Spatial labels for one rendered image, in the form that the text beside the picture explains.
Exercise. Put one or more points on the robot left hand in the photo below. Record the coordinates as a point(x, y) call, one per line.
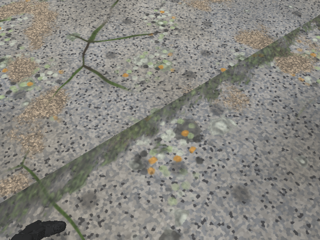
point(39, 230)

